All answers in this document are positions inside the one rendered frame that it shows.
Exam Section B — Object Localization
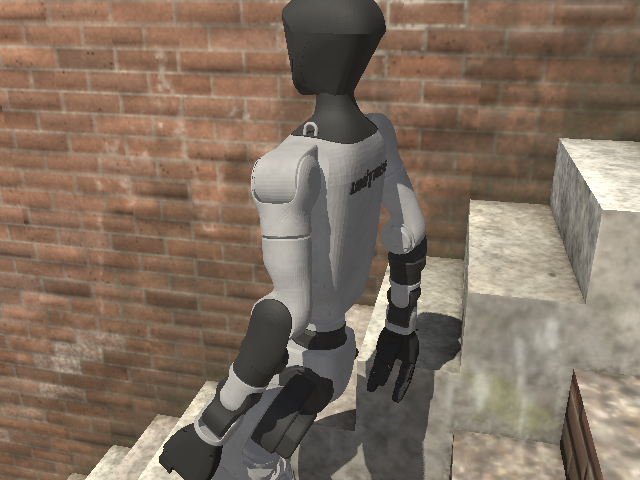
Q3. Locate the left robot thigh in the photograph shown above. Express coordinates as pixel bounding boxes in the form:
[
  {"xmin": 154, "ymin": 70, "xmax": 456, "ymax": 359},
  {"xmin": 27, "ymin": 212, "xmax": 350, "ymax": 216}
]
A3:
[{"xmin": 212, "ymin": 371, "xmax": 319, "ymax": 480}]

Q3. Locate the robot head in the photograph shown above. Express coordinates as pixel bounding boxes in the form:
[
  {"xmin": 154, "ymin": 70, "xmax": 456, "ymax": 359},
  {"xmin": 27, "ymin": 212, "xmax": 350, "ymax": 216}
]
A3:
[{"xmin": 282, "ymin": 0, "xmax": 386, "ymax": 144}]

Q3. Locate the left robot hand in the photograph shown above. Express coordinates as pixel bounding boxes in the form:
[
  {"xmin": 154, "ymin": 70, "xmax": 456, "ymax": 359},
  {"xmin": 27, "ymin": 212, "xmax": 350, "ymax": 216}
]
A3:
[{"xmin": 159, "ymin": 423, "xmax": 223, "ymax": 480}]

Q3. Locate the left robot forearm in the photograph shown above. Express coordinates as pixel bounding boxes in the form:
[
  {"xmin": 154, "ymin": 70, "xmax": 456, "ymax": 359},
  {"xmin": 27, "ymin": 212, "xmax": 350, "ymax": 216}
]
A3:
[{"xmin": 194, "ymin": 299, "xmax": 292, "ymax": 446}]

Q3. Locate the right robot forearm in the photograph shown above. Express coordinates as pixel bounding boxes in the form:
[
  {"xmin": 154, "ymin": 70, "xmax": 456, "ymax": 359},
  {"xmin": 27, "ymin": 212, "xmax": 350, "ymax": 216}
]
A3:
[{"xmin": 385, "ymin": 235, "xmax": 427, "ymax": 335}]

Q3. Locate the right robot hand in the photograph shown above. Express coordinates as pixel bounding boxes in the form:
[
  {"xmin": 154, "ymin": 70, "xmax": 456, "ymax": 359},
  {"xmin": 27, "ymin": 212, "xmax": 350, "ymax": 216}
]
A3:
[{"xmin": 367, "ymin": 327, "xmax": 419, "ymax": 403}]

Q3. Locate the right robot upper arm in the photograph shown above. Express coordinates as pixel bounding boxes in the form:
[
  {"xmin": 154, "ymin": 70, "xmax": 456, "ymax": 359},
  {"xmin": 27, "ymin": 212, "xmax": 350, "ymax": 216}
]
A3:
[{"xmin": 364, "ymin": 113, "xmax": 426, "ymax": 255}]

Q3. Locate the left robot upper arm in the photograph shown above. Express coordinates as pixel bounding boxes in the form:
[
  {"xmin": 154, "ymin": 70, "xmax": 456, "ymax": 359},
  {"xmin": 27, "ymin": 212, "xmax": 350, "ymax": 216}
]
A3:
[{"xmin": 251, "ymin": 142, "xmax": 321, "ymax": 341}]

